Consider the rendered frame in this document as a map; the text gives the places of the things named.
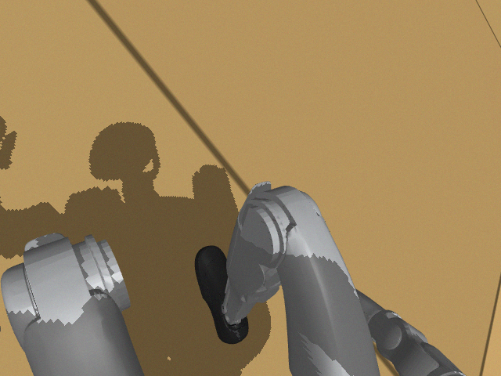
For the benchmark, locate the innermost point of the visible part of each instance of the right robot hand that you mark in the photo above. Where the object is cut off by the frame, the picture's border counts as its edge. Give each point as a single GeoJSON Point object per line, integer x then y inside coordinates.
{"type": "Point", "coordinates": [370, 308]}

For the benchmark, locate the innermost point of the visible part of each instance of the right robot foot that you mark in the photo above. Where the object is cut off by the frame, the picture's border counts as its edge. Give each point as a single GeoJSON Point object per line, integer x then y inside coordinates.
{"type": "Point", "coordinates": [211, 274]}

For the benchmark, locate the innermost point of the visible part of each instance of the right robot arm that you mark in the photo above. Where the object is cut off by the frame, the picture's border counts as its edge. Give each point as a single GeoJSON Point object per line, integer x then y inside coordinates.
{"type": "Point", "coordinates": [407, 348]}

